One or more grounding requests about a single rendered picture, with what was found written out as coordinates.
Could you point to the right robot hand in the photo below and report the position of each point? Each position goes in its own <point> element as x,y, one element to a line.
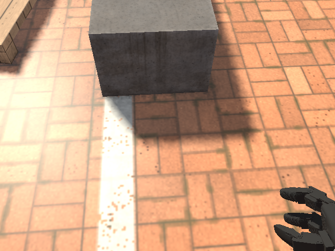
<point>322,227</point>

